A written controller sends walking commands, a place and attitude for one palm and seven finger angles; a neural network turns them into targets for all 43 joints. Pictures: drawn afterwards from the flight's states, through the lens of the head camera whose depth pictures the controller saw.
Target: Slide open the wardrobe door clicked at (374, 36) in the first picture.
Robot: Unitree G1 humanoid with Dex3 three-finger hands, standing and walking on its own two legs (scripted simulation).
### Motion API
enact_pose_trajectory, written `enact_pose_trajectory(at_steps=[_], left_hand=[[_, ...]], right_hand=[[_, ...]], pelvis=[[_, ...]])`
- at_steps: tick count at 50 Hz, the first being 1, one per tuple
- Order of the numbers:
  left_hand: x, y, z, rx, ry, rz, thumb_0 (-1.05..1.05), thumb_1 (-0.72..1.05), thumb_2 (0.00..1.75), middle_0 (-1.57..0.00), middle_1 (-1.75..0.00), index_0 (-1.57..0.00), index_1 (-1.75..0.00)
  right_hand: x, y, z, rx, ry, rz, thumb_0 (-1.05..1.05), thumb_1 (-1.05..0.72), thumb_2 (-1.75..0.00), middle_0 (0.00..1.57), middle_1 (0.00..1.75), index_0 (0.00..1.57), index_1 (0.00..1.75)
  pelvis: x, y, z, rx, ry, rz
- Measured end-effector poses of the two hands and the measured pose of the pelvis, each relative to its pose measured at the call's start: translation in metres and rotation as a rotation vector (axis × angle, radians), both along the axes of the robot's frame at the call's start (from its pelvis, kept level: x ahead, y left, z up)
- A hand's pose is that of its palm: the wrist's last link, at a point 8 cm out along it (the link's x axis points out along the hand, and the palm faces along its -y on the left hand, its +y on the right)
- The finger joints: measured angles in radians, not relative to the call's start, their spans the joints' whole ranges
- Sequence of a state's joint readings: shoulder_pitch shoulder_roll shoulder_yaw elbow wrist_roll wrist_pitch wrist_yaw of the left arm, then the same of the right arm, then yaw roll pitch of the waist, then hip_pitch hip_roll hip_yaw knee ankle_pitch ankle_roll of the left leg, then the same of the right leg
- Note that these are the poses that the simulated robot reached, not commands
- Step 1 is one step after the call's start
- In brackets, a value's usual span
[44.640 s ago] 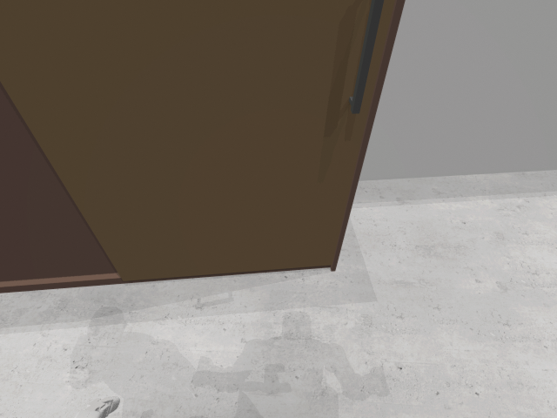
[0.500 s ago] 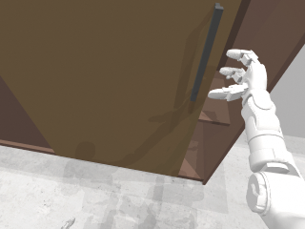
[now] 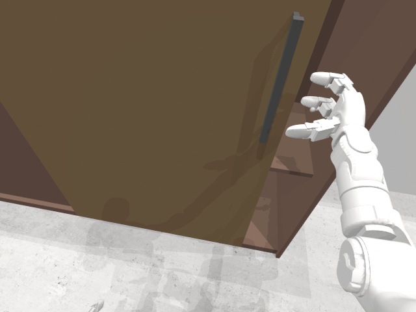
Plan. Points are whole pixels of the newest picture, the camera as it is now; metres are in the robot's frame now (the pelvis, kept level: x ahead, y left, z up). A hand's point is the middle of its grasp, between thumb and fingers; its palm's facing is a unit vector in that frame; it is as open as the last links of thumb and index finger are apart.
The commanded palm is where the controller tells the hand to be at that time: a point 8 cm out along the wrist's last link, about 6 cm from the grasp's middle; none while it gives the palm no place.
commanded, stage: feel for the door with the fingertips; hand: right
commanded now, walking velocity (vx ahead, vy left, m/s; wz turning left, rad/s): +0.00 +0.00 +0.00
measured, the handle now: (276, 87) +0.54 -0.09 +0.18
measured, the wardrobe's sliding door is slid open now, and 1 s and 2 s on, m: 0.18 0.18 0.18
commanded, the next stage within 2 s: slide the fingers in behind the handle in 0.92 s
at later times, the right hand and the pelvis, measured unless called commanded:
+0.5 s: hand (294, 101) +0.47 -0.11 +0.19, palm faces +0.10 +0.99 -0.02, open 14.0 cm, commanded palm +0.44 -0.16 +0.19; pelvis +0.00 +0.00 +0.00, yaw +0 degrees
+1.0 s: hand (287, 95) +0.49 -0.10 +0.19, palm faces +0.07 +1.00 -0.01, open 13.9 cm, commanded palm +0.47 -0.16 +0.19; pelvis +0.00 +0.00 +0.00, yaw +0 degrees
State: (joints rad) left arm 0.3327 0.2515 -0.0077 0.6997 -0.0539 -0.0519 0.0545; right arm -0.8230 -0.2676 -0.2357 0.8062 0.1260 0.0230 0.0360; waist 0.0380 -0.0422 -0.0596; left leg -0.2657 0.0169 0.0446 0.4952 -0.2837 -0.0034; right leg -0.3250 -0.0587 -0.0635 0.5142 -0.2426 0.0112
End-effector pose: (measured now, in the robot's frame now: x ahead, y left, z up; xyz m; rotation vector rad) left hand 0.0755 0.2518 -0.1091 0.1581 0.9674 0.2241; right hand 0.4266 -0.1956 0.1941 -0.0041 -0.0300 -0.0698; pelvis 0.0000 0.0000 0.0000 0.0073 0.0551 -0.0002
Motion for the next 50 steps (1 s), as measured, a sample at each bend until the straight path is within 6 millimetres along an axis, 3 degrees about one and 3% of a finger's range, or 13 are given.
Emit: enact_pose_trajectory(at_steps=[9,16,31,41,50], left_hand=[[0.017,-0.007,0.003,-0.002,-0.042,-0.037,0.01,0.91,0.9,-0.2,-0.3,-0.2,-0.3],[0.015,-0.011,0.002,-0.016,-0.039,-0.034,0.01,0.91,0.9,-0.2,-0.3,-0.2,-0.3],[-0.023,0.003,-0.008,-0.006,0.084,0.013,0.01,0.91,0.9,-0.2,-0.3,-0.2,-0.3],[-0.025,0.009,-0.006,0.008,0.076,0.025,0.01,0.91,0.9,-0.2,-0.3,-0.2,-0.3],[-0.032,0.005,-0.01,-0.007,0.103,0.028,0.01,0.91,0.9,-0.2,-0.3,-0.2,-0.3]], right_hand=[[0.002,0.029,-0.002,0.013,0.016,0.033,-0.01,0.5,-0.29,0.3,1.2,0.3,1.2],[0.011,0.046,-0.003,0.011,0.028,0.018,-0.01,0.5,-0.29,0.3,1.2,0.3,1.2],[0.022,0.03,0.002,-0.006,0.016,0.001,-0.01,0.5,-0.3,0.3,1.2,0.3,1.2],[0.033,0.045,0.0,0.014,0.014,0.003,-0.01,0.5,-0.29,0.3,1.2,0.3,1.2],[0.041,0.043,0.001,-0.008,0.022,0.001,-0.01,0.5,-0.3,0.33,1.22,0.32,1.22]], pelvis=[[-0.004,-0.003,-0.001,0.0,0.003,-0.009],[-0.004,-0.001,-0.001,-0.004,0.013,-0.002],[0.001,0.003,0.0,-0.002,0.021,-0.002],[0.0,0.003,-0.001,-0.004,0.039,0.002],[0.001,0.004,-0.002,-0.003,0.053,0.004]])
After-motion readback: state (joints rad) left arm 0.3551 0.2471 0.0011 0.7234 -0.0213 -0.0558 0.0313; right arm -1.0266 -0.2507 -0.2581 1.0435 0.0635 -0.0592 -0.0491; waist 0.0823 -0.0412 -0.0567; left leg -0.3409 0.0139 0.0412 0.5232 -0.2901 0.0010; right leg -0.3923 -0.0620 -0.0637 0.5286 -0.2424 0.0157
